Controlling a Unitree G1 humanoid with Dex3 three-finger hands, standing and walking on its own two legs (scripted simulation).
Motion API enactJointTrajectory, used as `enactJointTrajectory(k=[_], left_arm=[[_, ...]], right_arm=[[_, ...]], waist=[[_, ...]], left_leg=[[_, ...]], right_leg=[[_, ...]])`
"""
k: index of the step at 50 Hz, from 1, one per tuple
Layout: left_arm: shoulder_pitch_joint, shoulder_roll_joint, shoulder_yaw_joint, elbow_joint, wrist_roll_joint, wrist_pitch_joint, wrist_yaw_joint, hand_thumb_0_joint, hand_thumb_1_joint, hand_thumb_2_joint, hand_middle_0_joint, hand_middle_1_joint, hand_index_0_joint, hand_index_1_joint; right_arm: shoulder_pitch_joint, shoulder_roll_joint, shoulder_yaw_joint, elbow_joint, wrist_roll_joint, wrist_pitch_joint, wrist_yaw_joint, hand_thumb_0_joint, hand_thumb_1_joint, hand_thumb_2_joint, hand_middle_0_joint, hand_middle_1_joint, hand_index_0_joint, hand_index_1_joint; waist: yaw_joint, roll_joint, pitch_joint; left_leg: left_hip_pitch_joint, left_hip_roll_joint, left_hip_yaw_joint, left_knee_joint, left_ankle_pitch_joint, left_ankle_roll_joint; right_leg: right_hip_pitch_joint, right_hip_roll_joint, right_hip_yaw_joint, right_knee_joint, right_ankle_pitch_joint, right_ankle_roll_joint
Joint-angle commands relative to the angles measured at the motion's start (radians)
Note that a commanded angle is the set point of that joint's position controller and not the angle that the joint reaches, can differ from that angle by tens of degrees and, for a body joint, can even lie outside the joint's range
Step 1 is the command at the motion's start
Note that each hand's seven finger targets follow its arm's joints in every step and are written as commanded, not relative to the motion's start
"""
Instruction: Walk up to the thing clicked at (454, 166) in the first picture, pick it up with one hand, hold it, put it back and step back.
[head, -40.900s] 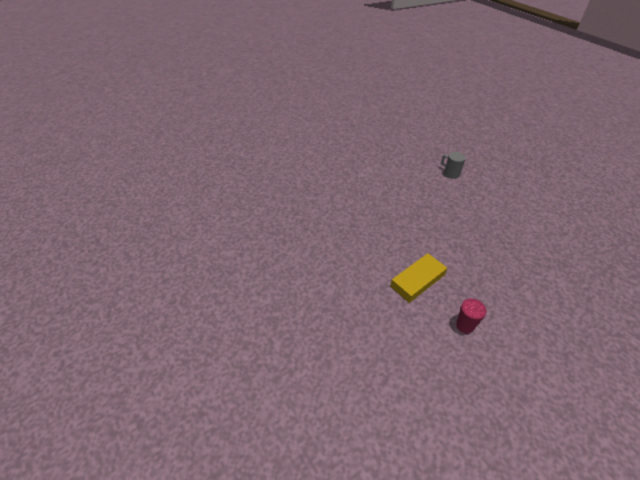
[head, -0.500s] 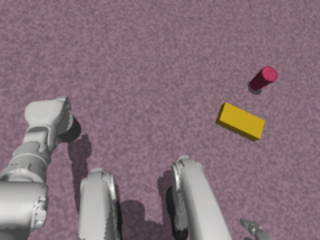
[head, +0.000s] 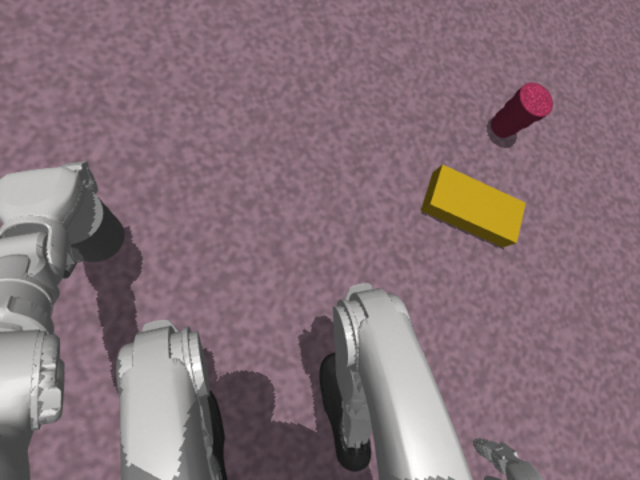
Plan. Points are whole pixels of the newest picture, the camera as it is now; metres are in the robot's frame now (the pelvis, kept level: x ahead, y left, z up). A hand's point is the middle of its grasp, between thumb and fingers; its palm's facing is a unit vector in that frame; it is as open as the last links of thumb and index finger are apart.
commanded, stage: crouch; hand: left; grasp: from above
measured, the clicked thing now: (77, 237) +0.46 +0.26 -0.22
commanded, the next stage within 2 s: lower in 0.32 s
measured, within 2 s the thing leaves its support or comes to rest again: rests again in 1.16 s
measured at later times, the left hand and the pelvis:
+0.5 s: hand (72, 223) +0.48 +0.26 -0.21, palm faces -0.46 -0.04 -0.89, open 10.6 cm; pelvis +0.00 +0.00 -0.04, yaw -1 degrees
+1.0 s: hand (86, 230) +0.48 +0.26 -0.27, palm faces -0.47 -0.04 -0.88, open 10.6 cm; pelvis +0.00 +0.00 -0.07, yaw -3 degrees
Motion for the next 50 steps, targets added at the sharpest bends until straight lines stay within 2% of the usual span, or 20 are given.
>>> enactJointTrajectory(k=[1,3,9,12,14,19,23,26,27,28,30,31,36,38,40,41,42,43,47,50], left_arm=[[-0.405,0.288,0.046,-0.154,0.005,-0.007,0.068,0.000,0.550,0.974,-0.881,-0.977,-0.912,-0.944],[-0.413,0.258,0.023,-0.119,0.005,-0.005,0.069,0.000,0.557,0.969,-0.883,-0.969,-0.914,-0.937],[-0.443,0.285,0.024,-0.087,0.000,-0.006,0.064,0.000,0.542,0.979,-0.884,-0.953,-0.907,-0.930],[-0.453,0.300,0.022,-0.082,-0.007,-0.010,0.063,0.000,0.563,0.930,-0.884,-0.944,-0.915,-0.911],[-0.436,0.312,0.033,-0.050,0.002,-0.010,0.062,0.000,0.568,0.946,-0.906,-0.928,-0.930,-0.903],[-0.430,0.334,0.035,-0.061,0.005,-0.017,0.061,0.000,0.605,0.977,-0.940,-0.940,-0.960,-0.919],[-0.421,0.353,0.046,-0.063,0.013,-0.019,0.063,0.000,0.544,0.954,-0.930,-0.889,-0.940,-0.879],[-0.418,0.307,0.025,-0.008,0.017,-0.018,0.068,0.000,0.540,0.950,-0.917,-0.901,-0.930,-0.888],[-0.434,0.320,0.023,-0.008,0.017,-0.023,0.067,0.000,0.547,0.925,-0.914,-0.898,-0.932,-0.880],[-0.460,0.356,0.037,-0.027,0.022,-0.028,0.070,0.000,0.530,0.949,-0.909,-0.900,-0.922,-0.887],[-0.430,0.340,0.031,-0.006,0.023,-0.030,0.075,0.000,0.532,0.930,-0.909,-0.896,-0.925,-0.880],[-0.459,0.360,0.038,-0.033,0.021,-0.037,0.079,0.000,0.547,0.919,-0.910,-0.900,-0.929,-0.880],[-0.444,0.377,0.054,-0.017,0.042,-0.047,0.102,0.000,0.550,0.952,-0.927,-0.898,-0.938,-0.886],[-0.458,0.373,0.053,-0.039,0.043,-0.050,0.112,0.000,0.566,0.950,-0.921,-0.929,-0.941,-0.909],[-0.447,0.385,0.060,-0.032,0.043,-0.047,0.124,0.000,0.555,0.936,-0.904,-0.931,-0.926,-0.908],[-0.454,0.389,0.065,-0.028,0.047,-0.046,0.129,0.000,0.552,0.961,-0.909,-0.938,-0.927,-0.919],[-0.454,0.391,0.067,-0.024,0.042,-0.044,0.136,0.000,0.569,0.930,-0.913,-0.928,-0.935,-0.905],[-0.449,0.389,0.071,-0.014,0.049,-0.042,0.137,0.000,0.549,0.962,-0.895,-0.906,-0.914,-0.886],[-0.458,0.384,0.056,0.055,0.060,-0.035,0.143,0.000,0.497,0.927,-0.845,-0.906,-0.870,-0.880],[-0.451,0.392,0.047,0.089,0.045,-0.037,0.144,0.000,0.499,0.926,-0.843,-0.929,-0.872,-0.899]], right_arm=[[0.215,-0.242,-0.075,-0.006,-0.008,-0.013,-0.001,0.000,-0.914,-0.904,0.200,0.300,0.200,0.300],[0.211,-0.243,-0.073,-0.004,-0.010,-0.015,0.001,0.000,-0.911,-0.903,0.200,0.300,0.200,0.300],[0.229,-0.254,-0.057,0.007,-0.016,-0.023,0.004,0.000,-0.913,-0.904,0.200,0.300,0.200,0.300],[0.220,-0.253,-0.050,0.007,-0.017,-0.023,0.004,0.000,-0.909,-0.902,0.200,0.300,0.200,0.300],[0.231,-0.259,-0.042,0.013,-0.019,-0.025,0.006,0.000,-0.913,-0.904,0.200,0.300,0.199,0.300],[0.234,-0.260,-0.031,0.004,-0.019,-0.021,0.012,0.000,-0.916,-0.905,0.200,0.300,0.199,0.300],[0.240,-0.263,-0.026,0.002,-0.022,-0.018,0.017,0.000,-0.916,-0.903,0.200,0.300,0.199,0.300],[0.242,-0.268,-0.015,0.013,-0.029,-0.021,0.021,0.000,-0.915,-0.903,0.200,0.300,0.199,0.300],[0.230,-0.268,-0.015,0.011,-0.028,-0.022,0.023,0.000,-0.914,-0.902,0.200,0.300,0.200,0.300],[0.235,-0.276,-0.013,0.010,-0.028,-0.022,0.023,0.000,-0.913,-0.902,0.200,0.300,0.200,0.300],[0.235,-0.275,-0.007,0.008,-0.033,-0.023,0.027,0.000,-0.915,-0.902,0.200,0.300,0.199,0.300],[0.227,-0.277,-0.011,0.010,-0.031,-0.024,0.026,0.000,-0.913,-0.902,0.200,0.300,0.200,0.300],[0.233,-0.287,-0.001,0.011,-0.042,-0.028,0.034,0.000,-0.915,-0.902,0.200,0.300,0.199,0.300],[0.231,-0.288,-0.004,0.006,-0.047,-0.030,0.037,0.000,-0.914,-0.902,0.200,0.300,0.199,0.300],[0.221,-0.289,-0.001,0.006,-0.048,-0.031,0.040,0.000,-0.913,-0.901,0.200,0.300,0.200,0.300],[0.228,-0.293,0.000,0.006,-0.052,-0.032,0.043,0.000,-0.915,-0.902,0.200,0.300,0.199,0.300],[0.222,-0.292,0.001,0.010,-0.051,-0.033,0.040,0.000,-0.913,-0.901,0.200,0.300,0.200,0.300],[0.226,-0.295,0.001,0.005,-0.055,-0.035,0.042,0.000,-0.901,-0.896,0.201,0.300,0.200,0.300],[0.230,-0.298,0.018,0.014,-0.064,-0.041,0.048,0.000,-0.899,-0.895,0.201,0.300,0.200,0.300],[0.221,-0.301,0.034,0.015,-0.067,-0.050,0.056,0.000,-0.903,-0.896,0.201,0.300,0.200,0.300]], waist=[[-0.002,0.310,-0.712],[-0.021,0.295,-0.704],[-0.035,0.273,-0.676],[-0.030,0.278,-0.672],[-0.034,0.265,-0.647],[-0.030,0.269,-0.681],[-0.031,0.269,-0.678],[-0.057,0.261,-0.607],[-0.059,0.265,-0.607],[-0.057,0.284,-0.618],[-0.058,0.278,-0.618],[-0.049,0.293,-0.649],[-0.062,0.328,-0.632],[-0.068,0.356,-0.665],[-0.062,0.352,-0.658],[-0.077,0.348,-0.651],[-0.066,0.349,-0.641],[-0.079,0.362,-0.636],[-0.099,0.328,-0.599],[-0.102,0.308,-0.561]], left_leg=[[0.539,-0.030,0.056,-0.229,0.192,0.015],[0.526,-0.029,0.051,-0.219,0.165,0.015],[0.482,-0.031,0.051,-0.180,0.150,0.021],[0.436,-0.033,0.059,-0.166,0.133,0.024],[0.426,-0.033,0.054,-0.156,0.137,0.024],[0.412,-0.032,0.062,-0.122,0.177,0.027],[0.395,-0.032,0.063,-0.113,0.183,0.028],[0.372,-0.032,0.053,-0.099,0.182,0.025],[0.376,-0.030,0.048,-0.094,0.174,0.026],[0.367,-0.030,0.051,-0.083,0.181,0.027],[0.363,-0.033,0.048,-0.075,0.190,0.026],[0.377,-0.031,0.047,-0.068,0.192,0.025],[0.390,-0.032,0.041,-0.052,0.214,0.018],[0.406,-0.030,0.039,-0.045,0.216,0.015],[0.387,-0.029,0.038,-0.039,0.213,0.017],[0.377,-0.030,0.039,-0.031,0.213,0.019],[0.376,-0.030,0.040,-0.032,0.206,0.019],[0.377,-0.031,0.038,-0.032,0.204,0.017],[0.349,-0.029,0.034,-0.003,0.196,0.022],[0.289,-0.028,0.036,0.018,0.182,0.030]], right_leg=[[0.288,0.025,-0.068,-0.192,0.200,-0.068],[0.264,0.027,-0.076,-0.182,0.179,-0.068],[0.252,0.024,-0.078,-0.165,0.174,-0.063],[0.256,0.029,-0.078,-0.156,0.161,-0.064],[0.243,0.025,-0.079,-0.148,0.165,-0.062],[0.279,0.031,-0.081,-0.130,0.207,-0.058],[0.293,0.035,-0.087,-0.123,0.214,-0.057],[0.243,0.031,-0.095,-0.104,0.214,-0.057],[0.224,0.036,-0.099,-0.098,0.208,-0.060],[0.234,0.036,-0.099,-0.093,0.216,-0.058],[0.245,0.035,-0.103,-0.083,0.223,-0.056],[0.239,0.039,-0.104,-0.074,0.226,-0.059],[0.212,0.037,-0.116,-0.043,0.242,-0.059],[0.214,0.039,-0.121,-0.033,0.246,-0.060],[0.210,0.041,-0.123,-0.025,0.244,-0.060],[0.211,0.040,-0.124,-0.023,0.247,-0.058],[0.194,0.040,-0.122,-0.022,0.242,-0.060],[0.191,0.037,-0.126,-0.016,0.235,-0.058],[0.183,0.044,-0.132,-0.012,0.234,-0.055],[0.200,0.047,-0.129,-0.010,0.234,-0.051]])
